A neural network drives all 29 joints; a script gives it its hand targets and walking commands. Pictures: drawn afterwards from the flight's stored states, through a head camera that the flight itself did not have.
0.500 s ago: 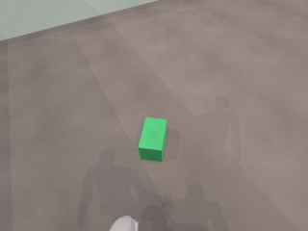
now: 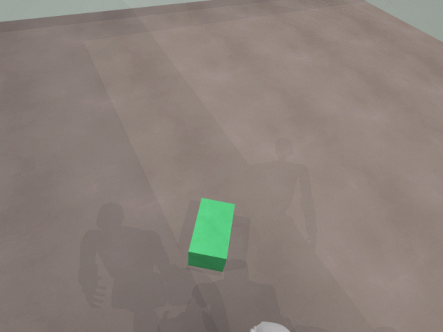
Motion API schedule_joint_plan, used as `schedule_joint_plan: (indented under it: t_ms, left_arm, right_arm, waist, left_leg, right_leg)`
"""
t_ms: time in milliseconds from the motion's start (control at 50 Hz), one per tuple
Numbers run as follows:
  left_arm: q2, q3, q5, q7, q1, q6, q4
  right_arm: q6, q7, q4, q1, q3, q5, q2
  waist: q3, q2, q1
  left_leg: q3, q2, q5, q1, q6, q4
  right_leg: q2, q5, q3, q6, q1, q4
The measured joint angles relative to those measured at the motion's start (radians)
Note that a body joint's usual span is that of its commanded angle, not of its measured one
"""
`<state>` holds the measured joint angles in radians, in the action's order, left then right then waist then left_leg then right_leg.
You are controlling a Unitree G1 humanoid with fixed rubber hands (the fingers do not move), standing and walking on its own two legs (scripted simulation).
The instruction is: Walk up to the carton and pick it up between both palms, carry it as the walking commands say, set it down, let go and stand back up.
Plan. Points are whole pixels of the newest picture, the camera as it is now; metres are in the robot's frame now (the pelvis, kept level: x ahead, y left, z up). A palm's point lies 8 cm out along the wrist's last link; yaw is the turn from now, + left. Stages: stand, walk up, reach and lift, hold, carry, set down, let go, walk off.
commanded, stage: walk up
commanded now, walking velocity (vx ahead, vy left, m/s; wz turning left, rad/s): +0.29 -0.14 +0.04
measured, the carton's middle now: (211, 234) +0.61 -0.02 -0.70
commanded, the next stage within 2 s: none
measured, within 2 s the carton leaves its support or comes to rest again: neither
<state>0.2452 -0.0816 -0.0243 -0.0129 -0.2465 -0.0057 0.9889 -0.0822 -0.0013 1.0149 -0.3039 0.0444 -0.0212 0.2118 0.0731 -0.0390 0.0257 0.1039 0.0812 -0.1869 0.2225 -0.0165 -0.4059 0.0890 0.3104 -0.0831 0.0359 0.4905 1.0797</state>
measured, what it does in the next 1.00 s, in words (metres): walks ahead: right foot, then left foot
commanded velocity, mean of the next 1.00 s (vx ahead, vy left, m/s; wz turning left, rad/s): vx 0.11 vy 0.03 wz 0.04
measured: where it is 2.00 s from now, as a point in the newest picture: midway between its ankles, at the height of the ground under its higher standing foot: outside the picture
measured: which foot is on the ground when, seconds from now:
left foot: down 0.00-0.26, up 0.28-0.70, down 0.72-1.00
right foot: up 0.00-0.24, down 0.26-0.72, up 0.74-1.00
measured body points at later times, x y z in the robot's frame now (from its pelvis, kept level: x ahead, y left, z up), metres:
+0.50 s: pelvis +0.12 -0.06 +0.00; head +0.14 -0.11 +0.45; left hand +0.10 +0.19 -0.12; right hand +0.14 -0.30 -0.17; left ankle +0.12 +0.12 -0.66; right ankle +0.14 -0.16 -0.75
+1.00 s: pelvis +0.14 +0.02 +0.00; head +0.14 +0.05 +0.45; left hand +0.11 +0.25 -0.18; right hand +0.21 -0.20 -0.13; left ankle +0.17 +0.07 -0.75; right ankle +0.10 -0.15 -0.71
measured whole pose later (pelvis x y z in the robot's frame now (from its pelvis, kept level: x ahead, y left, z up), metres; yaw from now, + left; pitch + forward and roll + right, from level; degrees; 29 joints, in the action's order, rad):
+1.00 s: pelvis +0.14 +0.02 +0.00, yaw +2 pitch -1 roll -2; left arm 0.18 -0.05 -0.01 0.03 -0.30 0.07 1.11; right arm -0.03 -0.04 1.02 -0.20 -0.01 0.00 0.13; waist 0.01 -0.05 -0.02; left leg 0.11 -0.02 -0.14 0.20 -0.10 -0.34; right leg 0.03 0.38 0.01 0.01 0.26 0.72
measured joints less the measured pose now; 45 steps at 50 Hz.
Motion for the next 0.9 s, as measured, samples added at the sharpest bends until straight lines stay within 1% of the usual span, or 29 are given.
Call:
schedule_joint_plan:
  t_ms: [60,120,200,240,260,280,300,320,360,380,460,500,580,620,680,700,720,740,760,780,800,840,900]
  left_arm:
    - [0.003,-0.006,-0.006,-0.013,0.043,0.021,-0.017]
    - [-0.011,-0.001,-0.006,-0.021,0.071,0.030,-0.030]
    - [-0.050,0.018,-0.006,-0.020,0.102,0.014,-0.047]
    - [-0.065,0.023,-0.006,-0.013,0.108,-0.004,-0.051]
    - [-0.066,0.024,-0.008,-0.009,0.104,-0.018,-0.054]
    - [-0.074,0.024,-0.012,-0.004,0.102,-0.033,-0.052]
    - [-0.083,0.027,-0.010,0.002,0.095,-0.042,-0.047]
    - [-0.088,0.030,-0.001,0.008,0.079,-0.043,-0.039]
    - [-0.091,0.034,0.012,0.017,0.037,-0.037,-0.014]
    - [-0.090,0.034,0.014,0.021,0.013,-0.035,0.000]
    - [-0.083,0.036,0.013,0.030,-0.077,-0.049,0.046]
    - [-0.085,0.046,0.009,0.036,-0.112,-0.059,0.061]
    - [-0.102,0.065,0.009,0.041,-0.133,-0.060,0.084]
    - [-0.106,0.065,0.010,0.044,-0.124,-0.050,0.076]
    - [-0.097,0.053,0.006,0.053,-0.102,-0.025,0.056]
    - [-0.089,0.048,0.005,0.056,-0.095,-0.016,0.049]
    - [-0.081,0.044,0.005,0.058,-0.090,-0.008,0.044]
    - [-0.068,0.042,0.009,0.059,-0.078,0.000,0.044]
    - [-0.060,0.043,0.013,0.061,-0.068,0.012,0.048]
    - [-0.055,0.042,0.016,0.062,-0.060,0.027,0.052]
    - [-0.052,0.041,0.017,0.061,-0.054,0.040,0.057]
    - [-0.050,0.037,0.015,0.053,-0.044,0.057,0.067]
    - [-0.053,0.032,0.011,0.044,-0.038,0.066,0.085]
  right_arm:
    - [0.001,-0.004,0.027,-0.078,-0.001,-0.005,-0.005]
    - [0.006,-0.006,0.043,-0.126,-0.003,-0.010,-0.017]
    - [0.022,-0.009,0.062,-0.153,-0.003,-0.005,-0.034]
    - [0.032,-0.008,0.068,-0.162,-0.001,-0.003,-0.040]
    - [0.036,-0.008,0.069,-0.172,-0.001,-0.003,-0.044]
    - [0.042,-0.010,0.071,-0.170,-0.001,-0.004,-0.042]
    - [0.051,-0.011,0.072,-0.156,0.003,-0.006,-0.039]
    - [0.061,-0.010,0.069,-0.139,0.009,-0.012,-0.034]
    - [0.075,0.001,0.057,-0.099,0.020,-0.020,-0.018]
    - [0.078,0.006,0.052,-0.079,0.025,-0.019,-0.010]
    - [0.090,0.019,0.036,-0.006,0.035,-0.015,0.009]
    - [0.099,0.013,0.029,0.032,0.037,-0.006,0.014]
    - [0.108,-0.005,0.028,0.100,0.020,0.012,0.002]
    - [0.113,-0.011,0.029,0.117,0.011,0.012,-0.006]
    - [0.118,-0.015,0.020,0.124,0.007,0.006,-0.014]
    - [0.118,-0.015,0.013,0.123,0.008,0.004,-0.015]
    - [0.112,-0.016,0.007,0.119,0.009,0.001,-0.012]
    - [0.102,-0.017,0.005,0.122,0.008,-0.001,-0.018]
    - [0.091,-0.018,0.002,0.124,0.002,0.000,-0.023]
    - [0.082,-0.019,0.000,0.123,-0.006,0.001,-0.029]
    - [0.075,-0.020,0.000,0.122,-0.014,0.002,-0.035]
    - [0.068,-0.024,-0.001,0.119,-0.028,0.005,-0.048]
    - [0.061,-0.030,-0.002,0.115,-0.043,0.015,-0.064]
  waist:
    - [-0.013,-0.001,0.017]
    - [-0.024,0.005,0.028]
    - [-0.029,0.023,0.033]
    - [-0.035,0.034,0.035]
    - [-0.042,0.029,0.033]
    - [-0.041,0.040,0.024]
    - [-0.038,0.055,0.017]
    - [-0.037,0.062,0.012]
    - [-0.035,0.072,0.001]
    - [-0.035,0.077,-0.006]
    - [-0.032,0.081,-0.038]
    - [-0.022,0.077,-0.048]
    - [-0.001,0.071,-0.048]
    - [0.004,0.067,-0.055]
    - [-0.004,0.049,-0.067]
    - [-0.010,0.041,-0.070]
    - [-0.018,0.036,-0.071]
    - [-0.016,0.015,-0.070]
    - [-0.017,0.001,-0.067]
    - [-0.020,-0.006,-0.064]
    - [-0.024,-0.011,-0.061]
    - [-0.032,-0.016,-0.057]
    - [-0.044,-0.014,-0.052]
  left_leg:
    - [-0.001,0.008,-0.005,-0.044,0.012,0.037]
    - [0.005,0.014,-0.015,-0.084,0.026,0.063]
    - [0.016,0.011,-0.061,-0.118,0.048,0.039]
    - [0.012,0.010,-0.110,-0.118,0.063,-0.017]
    - [0.010,0.003,-0.145,-0.108,0.067,-0.065]
    - [0.001,0.009,-0.214,-0.084,0.058,-0.146]
    - [-0.018,0.008,-0.281,-0.045,0.051,-0.250]
    - [-0.036,-0.005,-0.313,-0.001,0.046,-0.365]
    - [-0.046,-0.027,-0.272,0.080,0.042,-0.538]
    - [-0.044,-0.028,-0.232,0.112,0.042,-0.580]
    - [-0.049,-0.017,-0.100,0.204,0.055,-0.615]
    - [-0.067,-0.022,-0.070,0.228,0.060,-0.580]
    - [-0.085,-0.034,-0.051,0.194,0.056,-0.359]
    - [-0.070,-0.046,-0.069,0.167,0.053,-0.286]
    - [-0.025,-0.066,-0.098,0.116,0.048,-0.207]
    - [-0.011,-0.072,-0.088,0.090,0.042,-0.164]
    - [-0.007,-0.073,-0.046,0.061,0.032,-0.110]
    - [-0.002,-0.084,-0.030,0.058,0.005,-0.104]
    - [-0.001,-0.090,-0.031,0.059,-0.021,-0.109]
    - [-0.001,-0.091,-0.033,0.053,-0.039,-0.103]
    - [-0.001,-0.089,-0.031,0.043,-0.050,-0.086]
    - [-0.001,-0.087,-0.012,0.017,-0.058,-0.039]
    - [-0.001,-0.089,0.020,-0.010,-0.065,0.021]
  right_leg:
    - [-0.001,-0.059,0.003,0.004,0.044,-0.074]
    - [0.003,-0.109,-0.006,0.011,0.038,-0.212]
    - [0.002,-0.086,-0.025,0.007,-0.044,-0.404]
    - [-0.007,-0.086,-0.041,0.004,-0.119,-0.500]
    - [-0.004,-0.082,-0.044,0.002,-0.164,-0.550]
    - [-0.007,-0.116,-0.047,-0.012,-0.168,-0.545]
    - [-0.009,-0.102,-0.050,-0.031,-0.157,-0.504]
    - [-0.005,-0.079,-0.049,-0.046,-0.159,-0.485]
    - [0.006,-0.062,-0.045,-0.057,-0.193,-0.513]
    - [0.010,-0.073,-0.043,-0.052,-0.215,-0.547]
    - [0.022,-0.115,-0.036,-0.045,-0.290,-0.667]
    - [0.030,-0.125,-0.032,-0.041,-0.305,-0.692]
    - [0.026,-0.123,-0.047,-0.036,-0.320,-0.703]
    - [0.021,-0.103,-0.057,-0.030,-0.312,-0.672]
    - [0.024,-0.063,-0.072,-0.013,-0.288,-0.607]
    - [0.027,-0.047,-0.075,-0.005,-0.276,-0.580]
    - [0.028,-0.029,-0.077,0.004,-0.262,-0.548]
    - [0.037,0.016,-0.067,0.006,-0.246,-0.506]
    - [0.031,0.084,-0.043,0.003,-0.230,-0.464]
    - [0.017,0.132,-0.017,-0.004,-0.215,-0.421]
    - [0.002,0.149,0.005,-0.012,-0.204,-0.384]
    - [-0.021,0.129,0.038,-0.023,-0.191,-0.336]
    - [-0.043,0.090,0.069,-0.027,-0.191,-0.311]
